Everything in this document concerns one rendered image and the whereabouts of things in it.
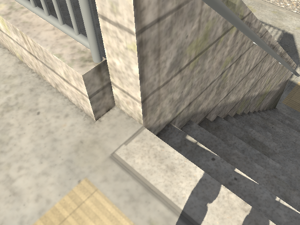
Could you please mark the stairs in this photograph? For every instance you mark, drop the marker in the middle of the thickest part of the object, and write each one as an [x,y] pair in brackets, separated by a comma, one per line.
[255,155]

